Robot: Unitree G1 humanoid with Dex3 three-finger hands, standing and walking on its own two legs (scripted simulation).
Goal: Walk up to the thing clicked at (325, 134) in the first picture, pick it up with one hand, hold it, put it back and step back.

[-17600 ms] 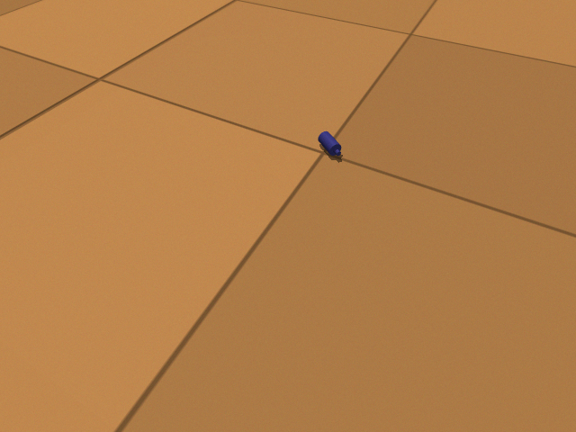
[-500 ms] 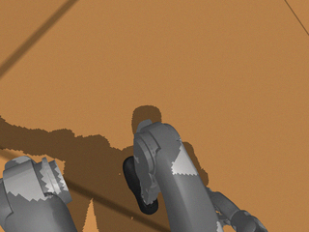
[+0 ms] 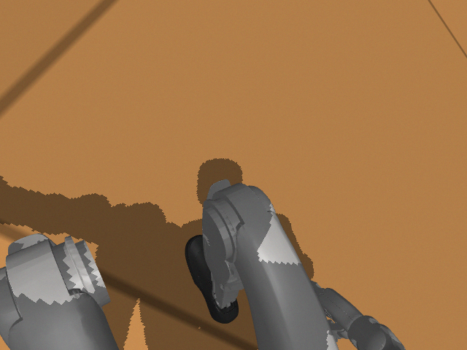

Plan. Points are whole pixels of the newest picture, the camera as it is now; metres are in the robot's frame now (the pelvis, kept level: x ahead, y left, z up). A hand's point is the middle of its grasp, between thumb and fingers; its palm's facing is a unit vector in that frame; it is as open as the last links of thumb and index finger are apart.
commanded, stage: close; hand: left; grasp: from above
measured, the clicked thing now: out of the picture +0.45 +0.36 -0.27
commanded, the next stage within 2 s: settle in 0.80 s
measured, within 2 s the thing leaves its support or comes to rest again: leaves its support in 1.22 s
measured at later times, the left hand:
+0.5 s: hand out of the picture +0.42 +0.37 -0.24, palm faces -0.44 -0.16 -0.88, open 10.4 cm
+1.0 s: hand out of the picture +0.43 +0.37 -0.23, palm faces -0.43 -0.16 -0.89, open 10.0 cm
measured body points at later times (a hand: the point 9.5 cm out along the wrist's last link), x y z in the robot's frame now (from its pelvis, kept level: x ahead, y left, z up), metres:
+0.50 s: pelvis +0.00 +0.00 +0.00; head +0.26 +0.15 +0.33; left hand +0.44 +0.37 -0.19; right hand +0.09 -0.25 -0.06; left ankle +0.06 +0.13 -0.27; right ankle +0.11 -0.12 -0.27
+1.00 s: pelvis +0.00 +0.00 +0.00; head +0.26 +0.14 +0.33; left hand +0.45 +0.37 -0.18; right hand +0.09 -0.25 -0.06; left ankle +0.06 +0.13 -0.27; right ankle +0.11 -0.12 -0.27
